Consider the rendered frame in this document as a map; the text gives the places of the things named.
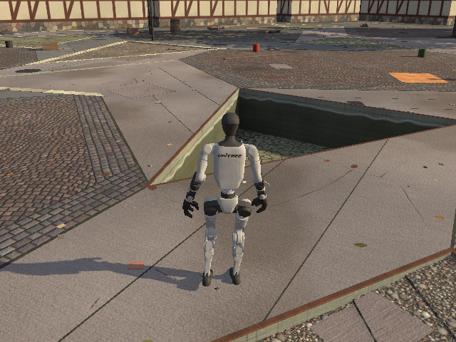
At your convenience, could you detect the robot left shin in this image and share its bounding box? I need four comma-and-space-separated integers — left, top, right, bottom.
204, 228, 214, 277

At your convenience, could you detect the robot right shin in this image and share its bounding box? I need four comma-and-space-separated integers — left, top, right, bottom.
232, 232, 245, 276

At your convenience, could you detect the right robot forearm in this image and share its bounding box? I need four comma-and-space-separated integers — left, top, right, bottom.
254, 173, 266, 200

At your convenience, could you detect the left robot hand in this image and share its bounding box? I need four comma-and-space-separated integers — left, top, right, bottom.
182, 200, 199, 218

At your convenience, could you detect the robot shin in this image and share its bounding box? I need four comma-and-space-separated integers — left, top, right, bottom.
232, 232, 245, 276
204, 228, 214, 277

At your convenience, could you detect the robot left upper arm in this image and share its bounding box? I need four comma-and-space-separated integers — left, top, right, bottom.
195, 143, 215, 183

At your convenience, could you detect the right robot hand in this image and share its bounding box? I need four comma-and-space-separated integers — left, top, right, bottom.
252, 197, 268, 213

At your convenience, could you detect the left robot forearm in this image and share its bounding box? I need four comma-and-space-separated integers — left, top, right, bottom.
185, 172, 201, 202

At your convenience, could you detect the robot right upper arm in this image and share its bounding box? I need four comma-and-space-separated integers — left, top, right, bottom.
244, 144, 262, 183

